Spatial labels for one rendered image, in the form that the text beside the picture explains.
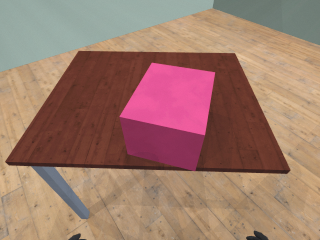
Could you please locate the table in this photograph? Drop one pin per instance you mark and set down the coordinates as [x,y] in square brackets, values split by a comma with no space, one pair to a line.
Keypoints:
[79,126]

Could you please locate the carton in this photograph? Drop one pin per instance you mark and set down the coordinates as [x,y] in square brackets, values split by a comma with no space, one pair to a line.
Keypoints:
[165,119]

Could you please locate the robot right hand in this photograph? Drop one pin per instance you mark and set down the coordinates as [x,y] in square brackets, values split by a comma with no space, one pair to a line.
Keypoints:
[258,236]

